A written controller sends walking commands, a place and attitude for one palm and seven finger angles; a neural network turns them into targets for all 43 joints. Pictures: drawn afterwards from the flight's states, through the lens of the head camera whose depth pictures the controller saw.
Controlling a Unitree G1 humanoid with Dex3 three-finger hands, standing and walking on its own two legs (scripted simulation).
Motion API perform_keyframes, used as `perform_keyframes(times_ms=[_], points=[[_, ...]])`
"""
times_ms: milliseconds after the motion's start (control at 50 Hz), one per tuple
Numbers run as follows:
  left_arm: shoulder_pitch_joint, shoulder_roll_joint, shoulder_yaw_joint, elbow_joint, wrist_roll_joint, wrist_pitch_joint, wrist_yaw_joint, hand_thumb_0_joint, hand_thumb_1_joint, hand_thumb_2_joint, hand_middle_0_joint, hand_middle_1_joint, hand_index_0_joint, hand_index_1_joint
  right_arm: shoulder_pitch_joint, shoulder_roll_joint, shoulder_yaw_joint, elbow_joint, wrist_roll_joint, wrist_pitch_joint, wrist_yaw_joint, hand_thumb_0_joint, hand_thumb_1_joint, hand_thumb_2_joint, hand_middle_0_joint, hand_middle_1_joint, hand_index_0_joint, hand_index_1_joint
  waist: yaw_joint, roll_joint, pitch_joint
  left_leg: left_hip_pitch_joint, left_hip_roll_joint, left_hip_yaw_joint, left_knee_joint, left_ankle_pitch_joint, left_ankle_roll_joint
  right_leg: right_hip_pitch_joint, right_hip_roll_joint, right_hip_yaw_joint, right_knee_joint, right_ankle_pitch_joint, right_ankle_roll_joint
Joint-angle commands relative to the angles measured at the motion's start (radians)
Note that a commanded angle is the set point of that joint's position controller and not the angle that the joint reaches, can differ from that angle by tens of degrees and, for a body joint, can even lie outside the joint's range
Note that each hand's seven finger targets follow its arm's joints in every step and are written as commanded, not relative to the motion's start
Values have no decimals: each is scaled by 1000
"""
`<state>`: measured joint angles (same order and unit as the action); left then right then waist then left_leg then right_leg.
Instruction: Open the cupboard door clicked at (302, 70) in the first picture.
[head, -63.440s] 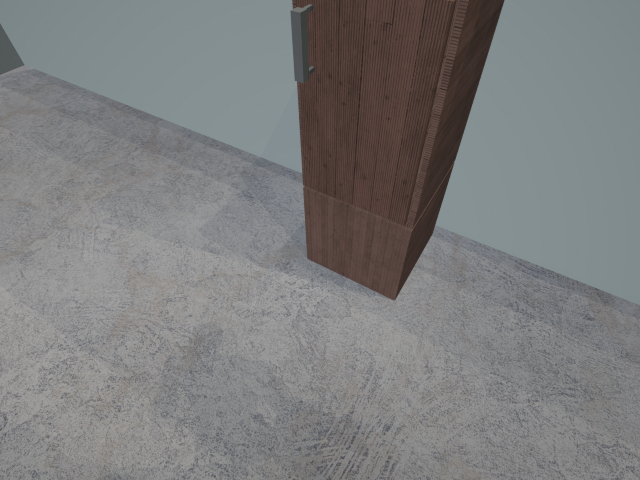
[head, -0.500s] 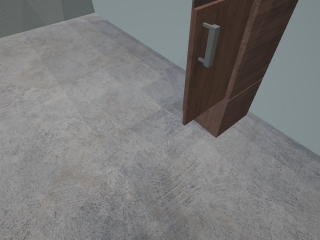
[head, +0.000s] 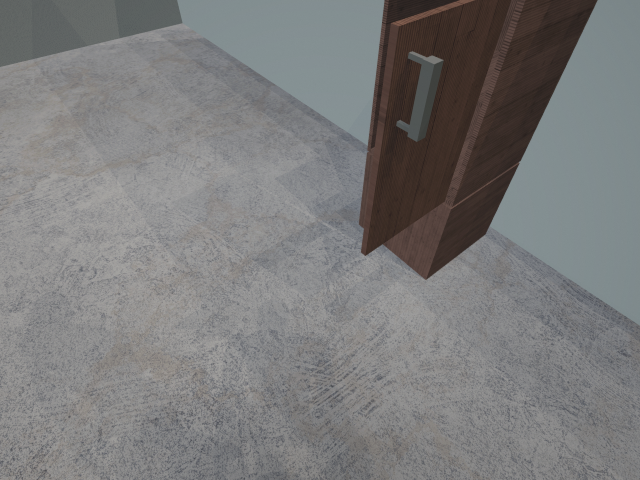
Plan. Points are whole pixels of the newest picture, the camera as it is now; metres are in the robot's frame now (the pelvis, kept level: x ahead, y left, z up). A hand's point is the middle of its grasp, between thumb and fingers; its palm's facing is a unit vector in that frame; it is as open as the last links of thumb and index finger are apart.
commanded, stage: look to check the result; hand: left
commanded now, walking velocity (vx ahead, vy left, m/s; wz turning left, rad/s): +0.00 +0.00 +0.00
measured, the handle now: (415, 97) +0.75 -0.14 +0.11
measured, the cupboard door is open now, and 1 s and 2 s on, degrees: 91 91 91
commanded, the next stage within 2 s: stand and wait in 0.48 s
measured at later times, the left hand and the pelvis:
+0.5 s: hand out of the picture -0.01 +0.16 -0.17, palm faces +0.03 -0.98 -0.17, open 7.4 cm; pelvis +0.01 +0.00 +0.00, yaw +0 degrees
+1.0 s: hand out of the picture +0.01 +0.17 -0.17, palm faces +0.02 -0.98 -0.21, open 7.4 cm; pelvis +0.02 -0.01 +0.00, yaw +0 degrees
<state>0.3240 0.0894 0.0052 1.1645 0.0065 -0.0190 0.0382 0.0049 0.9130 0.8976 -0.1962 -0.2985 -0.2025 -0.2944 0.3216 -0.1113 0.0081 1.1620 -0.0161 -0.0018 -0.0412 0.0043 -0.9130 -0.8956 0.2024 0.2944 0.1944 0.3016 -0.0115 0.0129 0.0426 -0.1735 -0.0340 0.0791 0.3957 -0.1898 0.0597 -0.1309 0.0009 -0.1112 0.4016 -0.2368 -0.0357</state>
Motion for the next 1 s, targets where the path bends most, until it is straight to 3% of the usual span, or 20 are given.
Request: perform_keyframes(times_ms=[0, 220, 540, 600, 980], points=[[96, 86, 13, -7, -3, -2, 7, 0, 900, 900, -200, -300, -200, -300, 77, -75, -9, -11, -1, -5, -2, 0, -900, -900, 200, 300, 200, 300, 3, 4, 78, -43, 130, -156, -106, 11, -11, -57, -116, 130, -90, 18, -10], [82, 103, 14, -11, -2, -3, 7, 0, 900, 900, -200, -300, -200, -300, 62, -92, -10, -10, 1, -9, -2, 0, -900, -900, 200, 300, 200, 300, 3, -27, 59, -15, 137, -156, -105, 58, -8, -47, -117, 131, -83, 44, -6], [56, 131, 16, -17, -2, -7, 5, 0, 900, 900, -200, -300, -200, -300, 35, -117, -13, -11, 2, -13, -1, 0, -900, -900, 200, 300, 200, 300, 4, 2, 41, 6, 137, -154, -96, 115, -12, -17, -123, 132, -96, 77, -10], [47, 134, 15, -17, -2, -7, 3, 0, 900, 900, -200, -300, -200, -300, 27, -120, -13, -8, 1, -13, -1, 0, -900, -900, 200, 300, 200, 300, 3, -12, 63, 1, 137, -152, -107, 90, -14, -30, -124, 135, -100, 64, -9], [6, 171, 17, -24, -3, -11, 0, 0, 900, 900, -200, -300, -200, -300, -13, -160, -17, -11, 1, -14, 1, 0, -900, -900, 200, 300, 200, 300, 4, -18, 31, 35, 143, -151, -102, 144, -16, 3, -133, 137, -114, 106, -13]])
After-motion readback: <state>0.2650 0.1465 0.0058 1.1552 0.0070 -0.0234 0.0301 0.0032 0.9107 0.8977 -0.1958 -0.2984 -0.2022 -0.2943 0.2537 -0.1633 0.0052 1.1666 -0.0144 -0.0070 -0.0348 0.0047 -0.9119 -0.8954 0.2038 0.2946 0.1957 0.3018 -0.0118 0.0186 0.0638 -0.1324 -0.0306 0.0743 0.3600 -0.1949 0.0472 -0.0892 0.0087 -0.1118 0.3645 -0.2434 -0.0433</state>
